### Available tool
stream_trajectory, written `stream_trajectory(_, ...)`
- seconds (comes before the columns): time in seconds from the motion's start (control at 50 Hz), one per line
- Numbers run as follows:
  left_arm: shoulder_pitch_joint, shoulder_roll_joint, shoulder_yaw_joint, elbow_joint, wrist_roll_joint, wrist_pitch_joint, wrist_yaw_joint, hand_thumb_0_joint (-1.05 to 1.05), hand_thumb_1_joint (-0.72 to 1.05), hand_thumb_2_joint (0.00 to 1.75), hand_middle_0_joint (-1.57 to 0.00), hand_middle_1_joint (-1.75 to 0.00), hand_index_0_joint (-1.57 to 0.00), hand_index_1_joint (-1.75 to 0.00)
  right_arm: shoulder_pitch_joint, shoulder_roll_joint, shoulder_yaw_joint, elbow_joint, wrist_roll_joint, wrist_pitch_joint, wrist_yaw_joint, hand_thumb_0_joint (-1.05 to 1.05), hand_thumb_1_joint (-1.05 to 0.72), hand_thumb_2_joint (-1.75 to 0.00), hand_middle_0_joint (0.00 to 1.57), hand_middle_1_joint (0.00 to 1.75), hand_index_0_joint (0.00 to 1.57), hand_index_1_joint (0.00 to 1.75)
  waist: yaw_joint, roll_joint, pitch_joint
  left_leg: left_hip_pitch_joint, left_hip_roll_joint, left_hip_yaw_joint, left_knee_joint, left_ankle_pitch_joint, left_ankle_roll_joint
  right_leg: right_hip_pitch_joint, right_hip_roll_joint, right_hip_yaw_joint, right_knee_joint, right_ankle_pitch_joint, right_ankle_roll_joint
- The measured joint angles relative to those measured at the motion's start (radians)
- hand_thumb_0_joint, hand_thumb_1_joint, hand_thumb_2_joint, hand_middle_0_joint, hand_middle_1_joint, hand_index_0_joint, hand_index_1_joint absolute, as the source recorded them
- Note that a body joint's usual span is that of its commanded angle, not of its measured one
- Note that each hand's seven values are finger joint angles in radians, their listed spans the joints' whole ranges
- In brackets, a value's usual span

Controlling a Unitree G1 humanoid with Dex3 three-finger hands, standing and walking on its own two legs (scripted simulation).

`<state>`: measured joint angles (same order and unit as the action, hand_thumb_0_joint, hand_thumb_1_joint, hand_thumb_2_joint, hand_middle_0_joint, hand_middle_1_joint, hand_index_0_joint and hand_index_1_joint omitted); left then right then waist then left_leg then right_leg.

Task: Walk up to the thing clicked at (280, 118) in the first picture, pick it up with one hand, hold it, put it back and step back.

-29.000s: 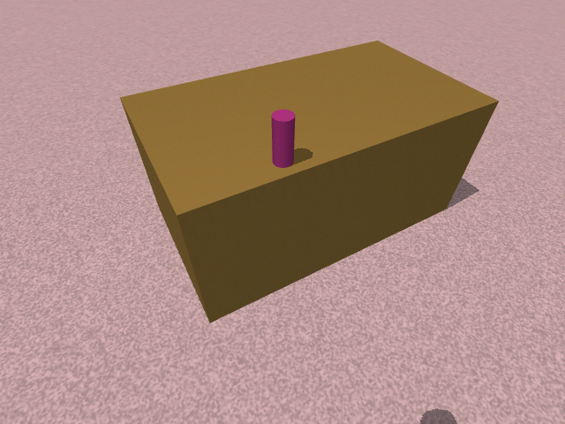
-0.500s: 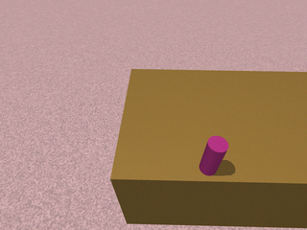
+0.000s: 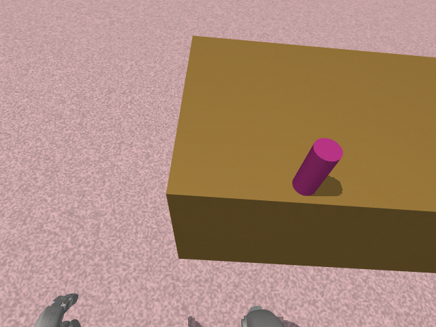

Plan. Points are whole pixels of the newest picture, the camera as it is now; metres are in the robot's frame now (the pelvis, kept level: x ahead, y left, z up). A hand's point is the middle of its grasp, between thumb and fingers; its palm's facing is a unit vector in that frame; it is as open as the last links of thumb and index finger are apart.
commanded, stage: step back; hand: right
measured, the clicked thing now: (315, 169) +0.49 -0.23 -0.07
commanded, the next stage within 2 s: none
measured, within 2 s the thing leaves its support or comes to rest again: neither
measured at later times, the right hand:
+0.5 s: hand out of the picture -0.01 -0.28 -0.14, palm faces +0.06 +0.93 -0.37, open 7.3 cm
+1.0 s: hand out of the picture -0.14 -0.28 -0.12, palm faces +0.01 +0.89 -0.45, open 7.3 cm
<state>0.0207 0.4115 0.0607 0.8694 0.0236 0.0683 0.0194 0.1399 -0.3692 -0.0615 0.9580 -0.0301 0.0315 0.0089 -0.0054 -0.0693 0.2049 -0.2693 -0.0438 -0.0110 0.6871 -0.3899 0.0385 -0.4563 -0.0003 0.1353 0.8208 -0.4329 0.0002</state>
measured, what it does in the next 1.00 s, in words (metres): walks backwards: right foot, then left foot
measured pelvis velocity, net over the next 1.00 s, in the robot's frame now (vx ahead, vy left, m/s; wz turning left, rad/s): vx -0.24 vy -0.01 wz -0.06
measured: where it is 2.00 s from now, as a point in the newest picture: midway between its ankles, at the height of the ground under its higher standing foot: outside the picture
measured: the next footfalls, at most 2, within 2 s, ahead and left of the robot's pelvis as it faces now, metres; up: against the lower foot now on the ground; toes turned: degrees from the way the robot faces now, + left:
right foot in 0.36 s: -0.04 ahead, -0.12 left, +0.00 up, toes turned -1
left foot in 0.70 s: -0.12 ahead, +0.11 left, +0.00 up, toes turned -3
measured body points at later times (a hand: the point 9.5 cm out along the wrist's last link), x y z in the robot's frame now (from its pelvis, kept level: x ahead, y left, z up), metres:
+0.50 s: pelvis -0.09 -0.01 +0.01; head -0.04 -0.03 +0.46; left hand +0.03 +0.29 -0.10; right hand -0.01 -0.33 -0.11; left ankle -0.09 +0.11 -0.66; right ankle -0.08 -0.12 -0.72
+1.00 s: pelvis -0.24 -0.01 +0.01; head -0.18 +0.01 +0.45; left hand -0.13 +0.31 -0.12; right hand -0.14 -0.33 -0.09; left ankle -0.16 +0.11 -0.72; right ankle -0.29 -0.16 -0.66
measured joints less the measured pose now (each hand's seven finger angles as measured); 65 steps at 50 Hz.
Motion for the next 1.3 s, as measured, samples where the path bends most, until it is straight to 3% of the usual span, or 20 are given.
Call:
stream_trajectory(0.06, 0.011, 0.000, 0.002, 0.006, -0.004, 0.008, 0.006, 0.01, 0.91, 0.90, -0.21, -0.30, -0.20, -0.30, 0.021, 0.025, 0.011, -0.002, -0.005, -0.001, -0.003, 0.00, -0.91, -0.90, 0.20, 0.30, 0.21, 0.30, -0.013, 0.005, -0.006, 0.007, 0.021, -0.010, -0.053, 0.041, 0.004, -0.040, 0.105, 0.057, 0.232, -0.080, -0.011)
stream_trajectory(0.12, 0.042, -0.006, 0.005, -0.003, -0.007, 0.001, 0.002, 0.01, 0.91, 0.90, -0.21, -0.30, -0.20, -0.30, 0.028, 0.032, 0.012, -0.018, 0.000, -0.002, -0.016, 0.01, -0.90, -0.90, 0.20, 0.31, 0.21, 0.30, -0.010, 0.011, -0.010, 0.012, 0.033, 0.002, -0.104, 0.081, 0.008, -0.040, 0.131, 0.045, 0.330, -0.049, -0.002)
stream_trajectory(0.26, 0.104, -0.016, 0.012, -0.013, 0.000, 0.004, -0.009, 0.01, 0.91, 0.90, -0.21, -0.30, -0.20, -0.30, 0.009, 0.021, 0.008, -0.084, 0.009, -0.012, -0.029, 0.01, -0.90, -0.90, 0.20, 0.31, 0.21, 0.30, -0.010, 0.028, -0.002, -0.016, 0.044, 0.044, -0.094, 0.107, 0.010, 0.081, 0.088, -0.002, 0.143, -0.051, 0.021)
stream_trajectory(0.36, 0.125, -0.025, 0.018, -0.011, 0.009, -0.013, -0.019, 0.01, 0.91, 0.90, -0.21, -0.30, -0.20, -0.30, -0.009, -0.004, 0.010, -0.105, 0.014, -0.001, -0.023, 0.00, -0.90, -0.90, 0.20, 0.31, 0.21, 0.30, 0.002, 0.054, -0.016, -0.075, 0.061, 0.071, -0.014, 0.093, -0.007, 0.207, 0.044, -0.073, -0.174, 0.068, -0.007)
stream_trajectory(0.4, 0.126, -0.046, 0.017, -0.004, 0.016, -0.020, -0.021, 0.01, 0.91, 0.90, -0.21, -0.30, -0.20, -0.30, -0.023, -0.018, 0.007, -0.095, 0.024, 0.007, -0.023, 0.01, -0.90, -0.90, 0.20, 0.31, 0.21, 0.30, -0.009, 0.104, -0.013, -0.095, 0.077, 0.028, 0.021, 0.088, -0.015, 0.216, 0.070, -0.101, -0.196, 0.094, -0.021)
stream_trajectory(0.44, 0.134, -0.048, 0.012, -0.017, 0.017, -0.022, -0.029, 0.01, 0.91, 0.90, -0.21, -0.30, -0.20, -0.30, -0.025, -0.013, 0.006, -0.085, 0.029, 0.017, -0.027, 0.01, -0.90, -0.90, 0.20, 0.30, 0.21, 0.30, 0.000, 0.096, -0.025, -0.135, 0.020, -0.031, 0.157, -0.067, -0.022, 0.197, 0.056, -0.097, -0.185, 0.100, -0.033)
stream_trajectory(0.5, 0.131, -0.057, 0.007, -0.040, 0.010, -0.020, -0.025, 0.01, 0.91, 0.90, -0.21, -0.30, -0.20, -0.30, -0.008, -0.019, 0.013, -0.084, 0.038, 0.015, -0.029, 0.01, -0.91, -0.90, 0.20, 0.30, 0.21, 0.30, 0.013, 0.085, -0.037, -0.173, -0.051, -0.088, 0.361, -0.126, -0.032, 0.183, 0.030, -0.093, -0.215, 0.137, -0.034)
stream_trajectory(0.56, 0.115, -0.062, 0.007, -0.069, 0.015, -0.020, -0.019, 0.01, 0.91, 0.90, -0.21, -0.30, -0.21, -0.30, 0.016, -0.028, 0.020, -0.087, 0.038, 0.003, -0.032, 0.01, -0.91, -0.90, 0.20, 0.30, 0.21, 0.30, 0.017, 0.082, -0.043, -0.155, -0.062, -0.097, 0.390, -0.127, -0.047, 0.157, 0.015, -0.102, -0.231, 0.168, -0.032)
stream_trajectory(0.62, 0.095, -0.059, 0.006, -0.103, 0.018, -0.021, -0.014, 0.01, 0.91, 0.90, -0.21, -0.30, -0.21, -0.30, 0.035, -0.031, 0.021, -0.087, 0.032, 0.000, -0.034, 0.01, -0.91, -0.90, 0.20, 0.30, 0.21, 0.30, 0.014, 0.074, -0.039, -0.093, -0.033, -0.074, 0.263, -0.134, -0.053, 0.125, 0.001, -0.123, -0.217, 0.183, -0.027)
stream_trajectory(0.7, 0.072, -0.041, 0.001, -0.134, 0.011, -0.014, -0.019, 0.01, 0.91, 0.90, -0.21, -0.30, -0.21, -0.30, 0.047, -0.028, 0.013, -0.082, 0.017, -0.010, -0.028, 0.01, -0.91, -0.90, 0.20, 0.30, 0.21, 0.30, 0.002, 0.055, -0.026, 0.014, 0.005, -0.026, -0.024, 0.009, -0.035, 0.065, -0.018, -0.149, -0.144, 0.178, -0.011)
stream_trajectory(0.74, 0.062, -0.028, 0.004, -0.122, 0.006, -0.002, -0.020, 0.00, 0.91, 0.90, -0.21, -0.30, -0.20, -0.30, 0.039, -0.008, 0.010, -0.074, 0.007, -0.012, -0.022, 0.01, -0.91, -0.90, 0.20, 0.30, 0.21, 0.30, 0.012, 0.012, -0.007, 0.016, -0.016, -0.001, -0.033, 0.045, -0.017, 0.045, -0.028, -0.114, -0.100, 0.134, -0.008)
stream_trajectory(0.8, 0.072, -0.027, 0.012, -0.085, 0.006, 0.016, -0.017, 0.01, 0.91, 0.90, -0.21, -0.30, -0.20, -0.30, 0.045, 0.001, 0.017, -0.077, -0.003, -0.016, -0.012, 0.01, -0.91, -0.90, 0.20, 0.30, 0.21, 0.30, -0.009, 0.030, -0.020, -0.008, 0.014, -0.019, -0.037, 0.066, -0.006, -0.012, 0.073, -0.034, 0.152, -0.064, -0.010)
stream_trajectory(0.84, 0.088, -0.018, 0.020, -0.074, -0.002, 0.016, -0.016, 0.01, 0.91, 0.90, -0.21, -0.30, -0.20, -0.30, 0.046, 0.010, 0.020, -0.077, -0.004, -0.017, -0.017, 0.01, -0.90, -0.90, 0.20, 0.31, 0.21, 0.30, -0.005, 0.026, -0.034, -0.014, 0.031, -0.018, -0.072, 0.099, -0.010, -0.034, 0.116, 0.003, 0.305, -0.078, -0.013)
stream_trajectory(0.9, 0.118, -0.007, 0.033, -0.069, -0.002, 0.011, -0.017, 0.01, 0.91, 0.90, -0.21, -0.30, -0.20, -0.30, 0.038, 0.012, 0.018, -0.088, -0.005, -0.018, -0.021, 0.01, -0.90, -0.90, 0.20, 0.31, 0.21, 0.30, 0.006, 0.023, -0.043, -0.034, 0.051, -0.009, -0.103, 0.141, -0.015, -0.015, 0.127, 0.027, 0.391, -0.072, 0.006)
stream_trajectory(0.98, 0.151, 0.000, 0.037, -0.058, 0.003, 0.011, -0.019, 0.01, 0.91, 0.90, -0.21, -0.30, -0.20, -0.30, 0.009, 0.000, 0.012, -0.119, -0.004, -0.021, -0.026, 0.01, -0.90, -0.90, 0.20, 0.31, 0.21, 0.30, 0.015, 0.031, -0.032, -0.075, 0.077, 0.006, -0.098, 0.175, -0.022, 0.078, 0.083, 0.012, 0.244, -0.093, 0.032)
stream_trajectory(1.06, 0.167, 0.001, 0.032, -0.033, 0.005, 0.001, -0.026, 0.01, 0.91, 0.90, -0.21, -0.30, -0.20, -0.30, -0.022, -0.023, 0.010, -0.145, -0.005, -0.012, -0.022, 0.01, -0.90, -0.90, 0.20, 0.31, 0.21, 0.30, 0.023, 0.051, -0.029, -0.142, 0.106, 0.016, -0.046, 0.193, -0.046, 0.201, 0.024, -0.053, -0.077, -0.011, 0.016)
stream_trajectory(1.1, 0.167, -0.016, 0.031, -0.015, 0.013, -0.010, -0.027, 0.01, 0.91, 0.90, -0.21, -0.30, -0.20, -0.30, -0.037, -0.043, 0.006, -0.144, 0.002, 0.000, -0.020, 0.00, -0.90, -0.90, 0.20, 0.31, 0.21, 0.30, 0.020, 0.094, -0.023, -0.181, 0.132, -0.006, -0.003, 0.195, -0.055, 0.235, 0.039, -0.087, -0.174, 0.045, 0.007)
stream_trajectory(1.16, 0.186, -0.036, 0.018, -0.016, 0.021, -0.010, -0.040, 0.01, 0.91, 0.90, -0.21, -0.30, -0.20, -0.30, -0.028, -0.043, -0.002, -0.119, 0.014, 0.020, -0.030, 0.01, -0.90, -0.90, 0.20, 0.30, 0.21, 0.30, 0.026, 0.094, -0.040, -0.238, 0.040, -0.086, 0.166, -0.036, -0.044, 0.192, 0.020, -0.093, -0.139, 0.057, -0.003)
stream_trajectory(1.22, 0.193, -0.053, 0.008, -0.020, 0.022, -0.006, -0.033, 0.01, 0.91, 0.90, -0.21, -0.30, -0.20, -0.30, 0.007, -0.048, 0.001, -0.107, 0.025, 0.017, -0.032, 0.01, -0.91, -0.90, 0.20, 0.30, 0.21, 0.30, 0.033, 0.080, -0.060, -0.261, -0.048, -0.111, 0.371, -0.080, -0.041, 0.171, -0.014, -0.090, -0.162, 0.096, -0.004)
stream_trajectory(1.3, 0.164, -0.050, 0.007, -0.045, 0.029, -0.006, -0.020, 0.01, 0.90, 0.90, -0.21, -0.30, -0.21, -0.30, 0.051, -0.045, 0.010, -0.096, 0.025, 0.007, -0.031, 0.01, -0.91, -0.90, 0.20, 0.30, 0.21, 0.30, 0.024, 0.074, -0.063, -0.171, -0.046, -0.076, 0.330, -0.103, -0.046, 0.130, -0.034, -0.115, -0.164, 0.132, 0.000)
